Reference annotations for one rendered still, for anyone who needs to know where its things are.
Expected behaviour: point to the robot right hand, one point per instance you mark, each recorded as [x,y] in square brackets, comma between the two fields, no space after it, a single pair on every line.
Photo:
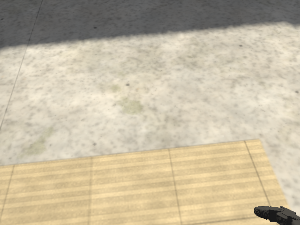
[280,215]

